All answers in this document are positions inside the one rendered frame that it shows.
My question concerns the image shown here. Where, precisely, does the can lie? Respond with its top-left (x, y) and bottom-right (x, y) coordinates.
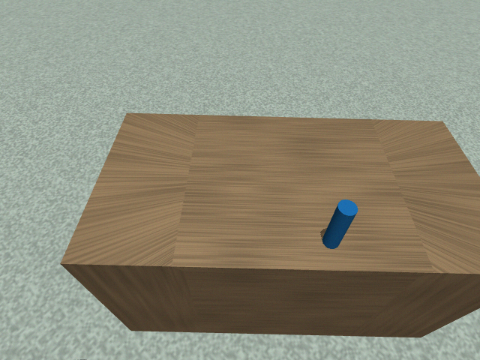
top-left (322, 199), bottom-right (358, 249)

